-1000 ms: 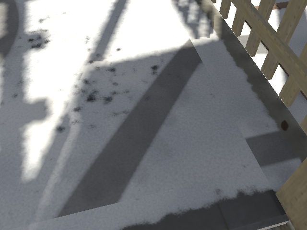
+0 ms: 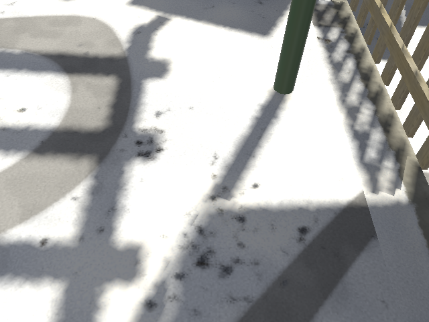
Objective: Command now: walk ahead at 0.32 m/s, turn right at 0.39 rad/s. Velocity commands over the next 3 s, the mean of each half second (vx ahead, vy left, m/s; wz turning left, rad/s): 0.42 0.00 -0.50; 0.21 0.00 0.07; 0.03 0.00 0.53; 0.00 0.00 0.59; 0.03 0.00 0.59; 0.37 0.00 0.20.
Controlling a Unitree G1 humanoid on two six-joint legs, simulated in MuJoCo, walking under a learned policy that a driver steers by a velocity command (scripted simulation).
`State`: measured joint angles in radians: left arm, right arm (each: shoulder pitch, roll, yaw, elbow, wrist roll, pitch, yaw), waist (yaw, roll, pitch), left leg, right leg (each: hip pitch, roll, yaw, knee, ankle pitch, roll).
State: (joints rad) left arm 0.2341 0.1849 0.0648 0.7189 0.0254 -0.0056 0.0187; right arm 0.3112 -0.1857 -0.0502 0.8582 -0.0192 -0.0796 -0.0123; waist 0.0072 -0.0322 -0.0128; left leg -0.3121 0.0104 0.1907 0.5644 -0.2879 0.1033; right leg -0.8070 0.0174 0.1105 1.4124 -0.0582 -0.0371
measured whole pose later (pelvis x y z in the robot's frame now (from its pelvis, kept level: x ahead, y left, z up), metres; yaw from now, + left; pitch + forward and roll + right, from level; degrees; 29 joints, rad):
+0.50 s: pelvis +0.22 -0.06 -0.02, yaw -16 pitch +1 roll -1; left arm 0.09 0.21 0.08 0.75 0.04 -0.01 -0.04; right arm 0.53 -0.17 -0.06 0.96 -0.01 -0.06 -0.04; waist -0.04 0.00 0.03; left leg 0.01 0.14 0.33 0.78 -0.45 0.00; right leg -0.43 0.07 -0.17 0.61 -0.23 -0.18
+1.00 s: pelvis +0.42 -0.11 -0.01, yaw -12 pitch +0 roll -1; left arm 0.28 0.21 0.04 0.85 0.01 -0.04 0.05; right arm 0.27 -0.19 -0.04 0.79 -0.04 -0.04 0.00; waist -0.01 0.01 0.06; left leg -0.42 -0.04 0.07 0.57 -0.12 0.12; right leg -0.15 0.05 -0.19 0.77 -0.49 -0.06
